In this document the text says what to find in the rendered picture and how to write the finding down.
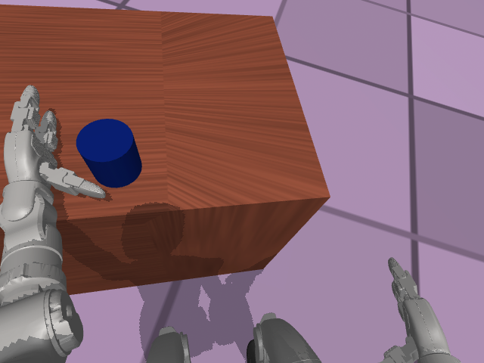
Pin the right robot hand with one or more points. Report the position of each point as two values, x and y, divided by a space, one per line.
424 332

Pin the can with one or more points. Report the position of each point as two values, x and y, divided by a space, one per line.
108 148

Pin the left robot arm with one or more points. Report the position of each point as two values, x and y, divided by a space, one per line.
38 321

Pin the left robot hand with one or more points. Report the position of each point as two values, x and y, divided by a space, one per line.
28 154

